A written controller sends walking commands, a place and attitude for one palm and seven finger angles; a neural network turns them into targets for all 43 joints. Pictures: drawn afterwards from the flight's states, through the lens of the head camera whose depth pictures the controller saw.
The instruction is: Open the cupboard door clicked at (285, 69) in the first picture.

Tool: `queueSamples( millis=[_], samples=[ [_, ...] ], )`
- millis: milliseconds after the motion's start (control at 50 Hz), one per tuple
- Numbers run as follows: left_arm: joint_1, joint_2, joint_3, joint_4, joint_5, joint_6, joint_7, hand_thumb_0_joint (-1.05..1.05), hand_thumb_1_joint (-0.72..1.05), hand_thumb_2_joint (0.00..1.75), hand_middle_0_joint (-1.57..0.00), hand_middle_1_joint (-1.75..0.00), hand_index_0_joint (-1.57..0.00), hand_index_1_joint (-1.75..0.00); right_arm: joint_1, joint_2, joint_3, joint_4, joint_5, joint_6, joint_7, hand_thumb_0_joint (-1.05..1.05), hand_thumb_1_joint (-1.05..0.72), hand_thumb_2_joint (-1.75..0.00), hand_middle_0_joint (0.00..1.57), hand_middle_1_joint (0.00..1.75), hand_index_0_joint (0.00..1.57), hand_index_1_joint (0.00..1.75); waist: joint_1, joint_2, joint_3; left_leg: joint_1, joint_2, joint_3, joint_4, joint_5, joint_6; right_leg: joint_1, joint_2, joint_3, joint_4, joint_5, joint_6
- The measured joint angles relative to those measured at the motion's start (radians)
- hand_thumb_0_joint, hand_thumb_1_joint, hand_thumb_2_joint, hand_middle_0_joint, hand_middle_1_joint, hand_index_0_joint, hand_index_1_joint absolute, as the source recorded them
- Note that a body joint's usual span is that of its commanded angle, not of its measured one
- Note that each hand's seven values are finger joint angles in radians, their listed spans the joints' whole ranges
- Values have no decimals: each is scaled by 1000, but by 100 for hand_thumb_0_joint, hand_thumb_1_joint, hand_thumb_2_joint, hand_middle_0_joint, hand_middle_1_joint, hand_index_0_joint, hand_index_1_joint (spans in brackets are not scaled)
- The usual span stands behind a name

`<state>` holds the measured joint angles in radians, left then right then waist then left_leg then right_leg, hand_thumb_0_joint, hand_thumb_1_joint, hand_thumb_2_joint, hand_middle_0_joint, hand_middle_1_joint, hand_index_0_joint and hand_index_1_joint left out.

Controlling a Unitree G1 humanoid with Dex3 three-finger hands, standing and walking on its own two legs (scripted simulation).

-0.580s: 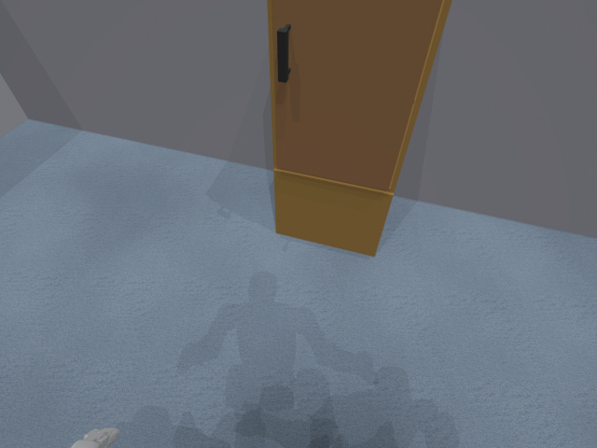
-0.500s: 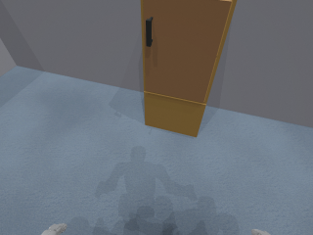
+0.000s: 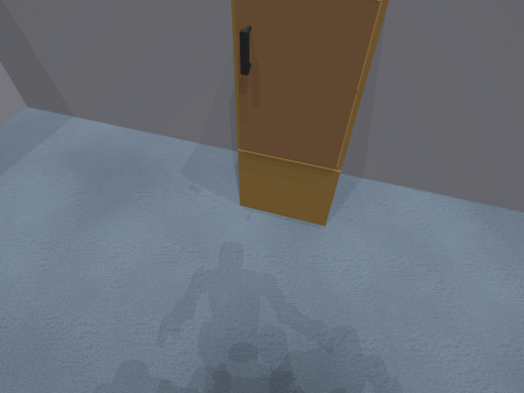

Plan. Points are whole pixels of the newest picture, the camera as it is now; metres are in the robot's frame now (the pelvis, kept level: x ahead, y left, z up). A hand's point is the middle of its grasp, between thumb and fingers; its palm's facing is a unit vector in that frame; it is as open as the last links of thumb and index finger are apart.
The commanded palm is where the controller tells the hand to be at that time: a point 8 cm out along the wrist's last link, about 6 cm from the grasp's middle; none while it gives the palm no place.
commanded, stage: stand and wait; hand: left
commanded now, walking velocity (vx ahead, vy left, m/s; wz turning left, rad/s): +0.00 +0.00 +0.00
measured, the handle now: (246, 50) +1.05 +0.11 +0.05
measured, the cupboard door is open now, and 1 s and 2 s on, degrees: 0 0 0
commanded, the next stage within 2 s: look at it before walking up in 0.24 s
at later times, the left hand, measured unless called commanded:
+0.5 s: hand out of the picture +0.07 +0.24 -0.15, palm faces -0.03 -0.94 -0.33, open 7.3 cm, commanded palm none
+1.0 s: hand out of the picture +0.06 +0.24 -0.15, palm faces -0.03 -0.94 -0.33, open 7.3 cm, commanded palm none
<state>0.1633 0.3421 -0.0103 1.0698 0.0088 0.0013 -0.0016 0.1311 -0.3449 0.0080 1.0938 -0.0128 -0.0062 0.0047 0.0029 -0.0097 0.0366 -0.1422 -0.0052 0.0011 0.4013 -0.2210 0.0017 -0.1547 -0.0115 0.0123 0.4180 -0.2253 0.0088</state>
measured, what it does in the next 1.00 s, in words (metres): stands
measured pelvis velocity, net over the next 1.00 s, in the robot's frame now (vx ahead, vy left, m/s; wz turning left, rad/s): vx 0.00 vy -0.01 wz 0.00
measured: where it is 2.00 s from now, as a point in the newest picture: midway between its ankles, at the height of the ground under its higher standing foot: outside the picture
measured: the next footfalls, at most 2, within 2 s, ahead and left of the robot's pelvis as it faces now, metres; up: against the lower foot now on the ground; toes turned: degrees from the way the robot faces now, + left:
none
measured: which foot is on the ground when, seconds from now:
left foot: down 0.00-1.00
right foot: down 0.00-1.00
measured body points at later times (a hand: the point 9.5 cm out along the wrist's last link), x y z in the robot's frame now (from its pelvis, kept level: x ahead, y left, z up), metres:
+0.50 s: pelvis -0.01 -0.01 +0.00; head -0.01 -0.01 +0.45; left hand +0.07 +0.29 -0.13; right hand +0.06 -0.30 -0.13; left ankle +0.00 +0.12 -0.74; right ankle +0.00 -0.12 -0.74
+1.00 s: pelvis +0.00 -0.01 +0.00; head +0.00 -0.01 +0.45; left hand +0.07 +0.29 -0.13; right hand +0.07 -0.30 -0.13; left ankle +0.00 +0.12 -0.74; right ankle +0.00 -0.12 -0.74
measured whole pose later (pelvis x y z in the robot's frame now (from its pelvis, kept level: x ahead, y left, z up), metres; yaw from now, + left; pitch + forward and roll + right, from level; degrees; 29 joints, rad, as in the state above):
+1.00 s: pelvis +0.00 -0.01 +0.00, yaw +0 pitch -2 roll +0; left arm 0.15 0.34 -0.01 1.09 0.01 -0.01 0.00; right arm 0.12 -0.34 0.01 1.12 -0.01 -0.01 0.01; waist 0.00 -0.01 0.03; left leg -0.13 0.01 0.00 0.36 -0.19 -0.01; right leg -0.15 0.00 0.01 0.38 -0.19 0.00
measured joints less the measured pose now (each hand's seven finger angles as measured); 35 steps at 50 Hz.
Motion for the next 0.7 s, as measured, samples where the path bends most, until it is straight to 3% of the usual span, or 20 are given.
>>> queueSamples(
  millis=[700],
  samples=[
    [-19,-5,-1,12,2,-11,-2,0,91,90,-20,-30,-21,-30,-4,6,3,21,1,-7,3,0,-90,-90,21,30,20,30,-3,2,-7,-1,13,0,-32,30,-12,-3,13,0,-30,31,-11]
  ],
)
